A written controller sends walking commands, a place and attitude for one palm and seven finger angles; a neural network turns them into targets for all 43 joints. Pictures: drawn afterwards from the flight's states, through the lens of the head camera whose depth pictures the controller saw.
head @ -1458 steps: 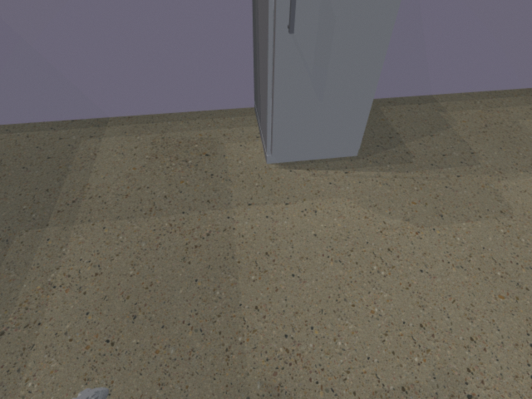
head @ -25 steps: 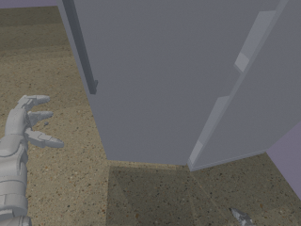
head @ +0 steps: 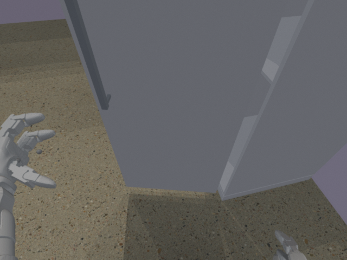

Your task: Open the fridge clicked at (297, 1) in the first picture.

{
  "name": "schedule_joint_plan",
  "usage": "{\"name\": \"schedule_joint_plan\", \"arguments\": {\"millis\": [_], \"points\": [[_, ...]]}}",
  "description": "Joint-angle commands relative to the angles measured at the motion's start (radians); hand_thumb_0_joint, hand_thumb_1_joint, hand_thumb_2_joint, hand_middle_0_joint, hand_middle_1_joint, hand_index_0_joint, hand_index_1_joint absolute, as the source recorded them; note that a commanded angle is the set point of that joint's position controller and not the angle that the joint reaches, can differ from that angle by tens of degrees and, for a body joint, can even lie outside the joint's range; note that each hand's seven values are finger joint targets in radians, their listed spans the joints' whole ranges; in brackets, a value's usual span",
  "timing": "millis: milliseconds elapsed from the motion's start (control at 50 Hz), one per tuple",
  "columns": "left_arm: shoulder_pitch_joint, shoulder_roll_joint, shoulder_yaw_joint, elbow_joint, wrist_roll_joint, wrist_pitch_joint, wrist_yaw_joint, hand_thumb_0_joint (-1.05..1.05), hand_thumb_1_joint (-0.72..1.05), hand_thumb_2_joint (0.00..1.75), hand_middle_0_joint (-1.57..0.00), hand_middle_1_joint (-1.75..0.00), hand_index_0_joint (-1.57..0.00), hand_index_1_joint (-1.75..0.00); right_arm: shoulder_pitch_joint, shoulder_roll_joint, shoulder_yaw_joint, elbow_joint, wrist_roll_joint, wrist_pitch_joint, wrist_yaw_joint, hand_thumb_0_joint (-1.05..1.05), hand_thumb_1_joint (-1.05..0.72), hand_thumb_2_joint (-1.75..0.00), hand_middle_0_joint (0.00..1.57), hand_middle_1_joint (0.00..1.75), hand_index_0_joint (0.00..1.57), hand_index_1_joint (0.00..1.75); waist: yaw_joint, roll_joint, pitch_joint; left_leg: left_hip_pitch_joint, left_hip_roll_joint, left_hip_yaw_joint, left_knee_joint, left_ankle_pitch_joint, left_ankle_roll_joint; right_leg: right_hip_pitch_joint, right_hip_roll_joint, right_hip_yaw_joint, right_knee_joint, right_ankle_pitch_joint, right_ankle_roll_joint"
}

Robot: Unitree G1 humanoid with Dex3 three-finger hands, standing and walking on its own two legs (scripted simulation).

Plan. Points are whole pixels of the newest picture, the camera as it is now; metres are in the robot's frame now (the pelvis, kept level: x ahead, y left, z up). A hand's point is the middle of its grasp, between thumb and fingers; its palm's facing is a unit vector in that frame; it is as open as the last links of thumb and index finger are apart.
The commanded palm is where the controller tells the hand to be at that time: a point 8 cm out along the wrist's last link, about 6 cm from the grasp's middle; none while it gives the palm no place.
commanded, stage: draw the hand back to the body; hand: left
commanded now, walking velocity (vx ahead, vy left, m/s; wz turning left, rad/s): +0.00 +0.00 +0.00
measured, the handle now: (90, 48) +0.56 +0.26 +0.21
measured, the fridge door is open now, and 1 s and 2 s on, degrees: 72 72 72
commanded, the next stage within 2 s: step back with the hand held close in 1.20 s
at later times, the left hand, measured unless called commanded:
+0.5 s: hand (15, 166) +0.24 +0.30 +0.15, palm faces +0.54 -0.80 -0.27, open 12.0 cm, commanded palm +0.18 +0.33 +0.17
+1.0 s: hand (8, 178) +0.20 +0.27 +0.19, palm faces +0.51 -0.79 -0.34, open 7.7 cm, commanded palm +0.15 +0.30 +0.20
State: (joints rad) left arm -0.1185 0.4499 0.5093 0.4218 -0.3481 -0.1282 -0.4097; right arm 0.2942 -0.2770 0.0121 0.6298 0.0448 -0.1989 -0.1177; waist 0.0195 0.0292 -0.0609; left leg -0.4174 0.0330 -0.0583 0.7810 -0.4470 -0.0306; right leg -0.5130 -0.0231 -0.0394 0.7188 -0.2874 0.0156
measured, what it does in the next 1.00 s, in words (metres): stands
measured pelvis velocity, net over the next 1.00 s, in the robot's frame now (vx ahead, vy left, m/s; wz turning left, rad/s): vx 0.01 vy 0.00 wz -0.02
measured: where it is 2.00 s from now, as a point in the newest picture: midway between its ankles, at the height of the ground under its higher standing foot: outside the picture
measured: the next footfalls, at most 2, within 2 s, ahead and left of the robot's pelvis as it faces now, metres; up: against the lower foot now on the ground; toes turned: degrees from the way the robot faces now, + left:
none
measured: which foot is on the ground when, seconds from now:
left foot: down 0.00-1.00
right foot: down 0.00-1.00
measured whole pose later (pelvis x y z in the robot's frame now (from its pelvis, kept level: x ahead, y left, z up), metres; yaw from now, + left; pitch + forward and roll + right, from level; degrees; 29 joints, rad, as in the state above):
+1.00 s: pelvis +0.01 +0.00 +0.03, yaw -1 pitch -5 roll -1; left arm 0.43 0.30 0.35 -0.34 -0.06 -0.13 0.12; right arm 0.21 -0.21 -0.01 0.70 -0.02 -0.20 -0.10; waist 0.09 0.06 0.01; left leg -0.05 0.04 -0.03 0.45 -0.32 -0.02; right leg -0.16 -0.02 -0.02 0.41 -0.17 0.02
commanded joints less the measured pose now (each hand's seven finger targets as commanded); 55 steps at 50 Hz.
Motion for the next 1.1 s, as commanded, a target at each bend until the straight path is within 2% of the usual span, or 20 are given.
{"name": "schedule_joint_plan", "arguments": {"millis": [0, 60, 100, 120, 140, 160, 200, 220, 300, 320, 420, 500, 540, 600, 720, 800, 860, 900, 1060, 1080], "points": [[-0.260, 0.271, 0.037, -0.293, -0.028, -0.038, 0.009, 0.00, -0.55, 0.20, -0.25, -1.15, -0.25, -1.15, -0.100, -0.128, -0.037, -0.138, 0.007, -0.086, -0.028, 0.00, -0.90, -0.90, 0.20, 0.30, 0.20, 0.30, -0.001, 0.030, -0.193, -0.042, -0.056, 0.033, -0.151, 0.203, 0.031, 0.258, 0.026, 0.030, -0.117, 0.097, -0.027], [-0.243, 0.261, 0.023, -0.358, -0.021, -0.008, 0.024, 0.00, -0.44, 0.25, -0.25, -1.09, -0.25, -1.09, -0.125, -0.121, -0.028, -0.140, 0.009, -0.103, -0.039, 0.00, -0.90, -0.90, 0.20, 0.30, 0.20, 0.30, 0.013, 0.073, -0.180, -0.012, -0.057, 0.027, -0.174, 0.195, 0.030, 0.276, 0.024, 0.024, -0.134, 0.073, -0.032], [-0.191, 0.252, 0.024, -0.387, -0.019, 0.014, 0.038, 0.00, -0.37, 0.29, -0.24, -1.04, -0.24, -1.04, -0.136, -0.117, -0.022, -0.143, 0.010, -0.112, -0.042, 0.00, -0.90, -0.90, 0.20, 0.30, 0.20, 0.30, 0.023, 0.061, -0.160, -0.003, -0.058, 0.023, -0.190, 0.192, 0.029, 0.285, 0.027, 0.011, -0.142, 0.064, -0.032], [-0.257, 0.350, 0.066, -0.446, 0.119, -0.010, 0.225, 0.00, -0.33, 0.31, -0.24, -1.02, -0.24, -1.02, -0.136, -0.117, -0.042, -0.127, -0.031, -0.104, -0.032, 0.00, -0.90, -0.90, 0.20, 0.30, 0.20, 0.30, 0.027, 0.037, -0.123, -0.038, -0.064, 0.046, -0.211, 0.186, 0.021, 0.293, 0.011, 0.032, -0.206, 0.020, -0.033], [-0.215, 0.238, -0.011, -0.450, 0.148, -0.017, 0.314, 0.00, -0.30, 0.32, -0.24, -1.00, -0.24, -1.00, -0.156, -0.100, -0.032, -0.123, -0.037, -0.106, -0.026, 0.00, -0.90, -0.90, 0.20, 0.30, 0.20, 0.30, 0.009, 0.022, -0.077, -0.042, -0.063, 0.043, -0.232, 0.149, 0.018, 0.279, 0.008, 0.017, -0.224, -0.021, -0.028], [-0.110, 0.196, -0.023, -0.432, 0.172, -0.019, 0.375, 0.00, -0.26, 0.34, -0.24, -0.98, -0.24, -0.98, -0.149, -0.095, -0.034, -0.110, -0.037, -0.101, -0.023, 0.00, -0.90, -0.90, 0.20, 0.30, 0.20, 0.30, 0.017, -0.005, -0.064, -0.023, -0.055, 0.044, -0.255, 0.141, 0.019, 0.295, 0.013, 0.003, -0.227, -0.027, -0.028], [-0.034, 0.184, -0.032, -0.516, 0.209, -0.029, 0.448, 0.00, -0.19, 0.37, -0.24, -0.94, -0.24, -0.94, -0.162, -0.093, -0.037, -0.107, -0.038, -0.088, -0.016, 0.00, -0.90, -0.90, 0.20, 0.30, 0.20, 0.30, 0.030, 0.034, -0.088, 0.020, -0.053, 0.055, -0.282, 0.167, 0.024, 0.345, 0.016, -0.002, -0.232, 0.010, -0.029], [-0.014, 0.183, -0.031, -0.538, 0.222, -0.034, 0.475, 0.00, -0.15, 0.39, -0.24, -0.92, -0.24, -0.92, -0.165, -0.094, -0.039, -0.100, -0.040, -0.085, -0.015, 0.00, -0.90, -0.90, 0.20, 0.30, 0.20, 0.30, 0.031, 0.017, -0.099, 0.032, -0.050, 0.059, -0.292, 0.179, 0.027, 0.373, 0.018, 0.000, -0.244, 0.027, -0.030], [0.016, 0.139, -0.060, -0.634, 0.264, -0.046, 0.538, 0.00, -0.01, 0.46, -0.23, -0.83, -0.23, -0.83, -0.177, -0.080, -0.040, -0.090, -0.043, -0.078, -0.010, 0.00, -0.90, -0.90, 0.20, 0.30, 0.20, 0.30, 0.030, 0.074, -0.073, 0.097, -0.043, 0.069, -0.345, 0.236, 0.025, 0.411, 0.028, -0.006, -0.266, 0.089, -0.033], [0.029, 0.138, -0.059, -0.636, 0.270, -0.047, 0.546, 0.00, 0.03, 0.48, -0.23, -0.81, -0.23, -0.81, -0.182, -0.081, -0.042, -0.083, -0.045, -0.079, -0.011, 0.00, -0.90, -0.90, 0.20, 0.30, 0.20, 0.30, 0.031, 0.045, -0.060, 0.103, -0.040, 0.069, -0.356, 0.247, 0.028, 0.423, 0.029, -0.007, -0.281, 0.100, -0.032], [0.096, 0.107, -0.073, -0.754, 0.294, -0.054, 0.568, 0.00, 0.21, 0.57, -0.22, -0.70, -0.22, -0.70, -0.196, -0.069, -0.043, -0.075, -0.053, -0.083, -0.007, 0.00, -0.90, -0.90, 0.20, 0.30, 0.20, 0.30, 0.041, 0.095, -0.059, 0.172, -0.036, 0.072, -0.400, 0.347, 0.023, 0.475, 0.033, -0.015, -0.302, 0.175, -0.034], [0.195, 0.073, -0.078, -0.794, 0.295, -0.053, 0.568, 0.00, 0.36, 0.64, -0.22, -0.62, -0.22, -0.62, -0.198, -0.060, -0.045, -0.071, -0.055, -0.080, 0.001, 0.00, -0.90, -0.90, 0.20, 0.30, 0.20, 0.30, 0.046, 0.039, -0.033, 0.185, -0.029, 0.077, -0.424, 0.379, 0.023, 0.497, 0.037, -0.020, -0.316, 0.199, -0.030], [0.232, 0.065, -0.078, -0.834, 0.298, -0.054, 0.565, 0.00, 0.43, 0.67, -0.22, -0.58, -0.22, -0.58, -0.200, -0.058, -0.045, -0.073, -0.056, -0.079, 0.005, 0.00, -0.90, -0.90, 0.20, 0.30, 0.20, 0.30, 0.050, 0.074, -0.025, 0.195, -0.027, 0.079, -0.433, 0.404, 0.019, 0.508, 0.035, -0.019, -0.321, 0.209, -0.030], [0.306, 0.058, -0.068, -0.879, 0.295, -0.055, 0.560, 0.00, 0.54, 0.73, -0.21, -0.51, -0.21, -0.51, -0.201, -0.053, -0.049, -0.076, -0.059, -0.075, 0.014, 0.00, -0.90, -0.90, 0.20, 0.30, 0.20, 0.30, 0.055, 0.038, -0.029, 0.203, -0.024, 0.082, -0.436, 0.436, 0.019, 0.524, 0.037, -0.019, -0.327, 0.238, -0.028], [0.405, 0.058, -0.050, -0.969, 0.295, -0.057, 0.552, 0.00, 0.75, 0.83, -0.21, -0.38, -0.21, -0.38, -0.206, -0.048, -0.053, -0.086, -0.062, -0.074, 0.018, 0.00, -0.90, -0.90, 0.20, 0.30, 0.20, 0.30, 0.061, 0.059, 0.001, 0.201, -0.021, 0.095, -0.437, 0.433, 0.023, 0.522, 0.036, -0.017, -0.339, 0.243, -0.023], [0.454, 0.046, -0.054, -1.017, 0.293, -0.065, 0.549, 0.00, 0.90, 0.90, -0.20, -0.30, -0.20, -0.30, -0.205, -0.039, -0.052, -0.096, -0.064, -0.072, 0.017, 0.00, -0.90, -0.90, 0.20, 0.30, 0.20, 0.30, 0.060, 0.031, 0.008, 0.197, -0.023, 0.100, -0.435, 0.386, 0.029, 0.513, 0.036, -0.015, -0.342, 0.218, -0.019], [0.436, 0.029, -0.065, -0.977, 0.290, -0.060, 0.548, 0.00, 0.90, 0.90, -0.20, -0.30, -0.20, -0.30, -0.206, -0.037, -0.052, -0.091, -0.058, -0.065, 0.011, 0.00, -0.90, -0.90, 0.20, 0.30, 0.20, 0.30, 0.051, 0.028, 0.055, 0.187, -0.023, 0.107, -0.440, 0.318, 0.030, 0.481, 0.034, -0.009, -0.358, 0.157, -0.017], [0.435, 0.039, -0.052, -0.967, 0.289, -0.062, 0.550, 0.00, 0.90, 0.90, -0.20, -0.30, -0.20, -0.30, -0.204, -0.039, -0.055, -0.090, -0.059, -0.063, 0.006, 0.00, -0.90, -0.90, 0.20, 0.30, 0.20, 0.30, 0.052, 0.003, 0.041, 0.189, -0.025, 0.105, -0.438, 0.310, 0.034, 0.485, 0.035, -0.009, -0.358, 0.150, -0.016], [0.421, 0.038, -0.068, -0.997, 0.292, -0.060, 0.555, 0.00, 0.90, 0.90, -0.20, -0.30, -0.20, -0.30, -0.215, -0.035, -0.050, -0.092, -0.062, -0.069, 0.003, 0.00, -0.90, -0.90, 0.20, 0.30, 0.20, 0.30, 0.057, 0.040, 0.025, 0.206, -0.031, 0.107, -0.434, 0.325, 0.037, 0.495, 0.029, -0.007, -0.357, 0.164, -0.015], [0.432, 0.044, -0.060, -0.982, 0.291, -0.059, 0.557, 0.00, 0.90, 0.90, -0.20, -0.30, -0.20, -0.30, -0.214, -0.034, -0.049, -0.090, -0.063, -0.069, 0.003, 0.00, -0.90, -0.90, 0.20, 0.30, 0.20, 0.30, 0.059, 0.024, 0.030, 0.198, -0.031, 0.106, -0.433, 0.320, 0.038, 0.497, 0.030, -0.007, -0.358, 0.159, -0.015]]}}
